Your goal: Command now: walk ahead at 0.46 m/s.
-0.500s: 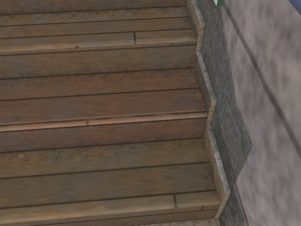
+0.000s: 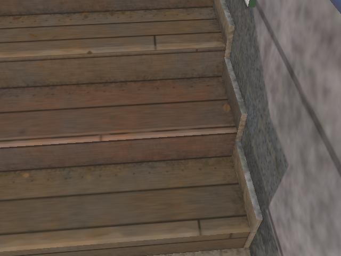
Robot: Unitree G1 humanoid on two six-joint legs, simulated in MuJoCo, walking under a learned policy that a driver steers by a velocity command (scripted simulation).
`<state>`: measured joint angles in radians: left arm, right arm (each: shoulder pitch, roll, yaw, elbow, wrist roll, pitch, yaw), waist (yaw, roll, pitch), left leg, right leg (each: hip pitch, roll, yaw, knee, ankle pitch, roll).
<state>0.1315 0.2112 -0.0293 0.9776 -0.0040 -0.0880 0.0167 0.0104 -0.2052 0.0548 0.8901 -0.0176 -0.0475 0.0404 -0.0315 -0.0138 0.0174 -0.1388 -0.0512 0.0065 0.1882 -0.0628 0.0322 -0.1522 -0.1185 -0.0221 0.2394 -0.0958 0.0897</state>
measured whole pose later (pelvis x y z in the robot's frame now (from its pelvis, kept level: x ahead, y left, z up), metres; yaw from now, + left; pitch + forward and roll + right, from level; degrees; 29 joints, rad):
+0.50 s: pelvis +0.00 -0.01 -0.01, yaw +0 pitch +0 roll +1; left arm 0.25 0.21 -0.01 1.03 0.00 -0.07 0.04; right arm 0.10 -0.22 0.02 0.95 -0.03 0.02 0.01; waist -0.04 -0.02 0.04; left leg -0.19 -0.05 0.01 0.31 -0.13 0.03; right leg -0.21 -0.12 -0.02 0.37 -0.17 0.08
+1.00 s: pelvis +0.00 +0.00 -0.01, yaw -1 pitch +0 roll +2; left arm 0.21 0.27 0.05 1.15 0.03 -0.08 0.00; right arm 0.20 -0.22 -0.04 0.93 -0.02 0.10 -0.03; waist -0.02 0.00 0.04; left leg -0.20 -0.06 0.03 0.36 -0.16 0.04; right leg -0.23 -0.13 0.01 0.42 -0.20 0.09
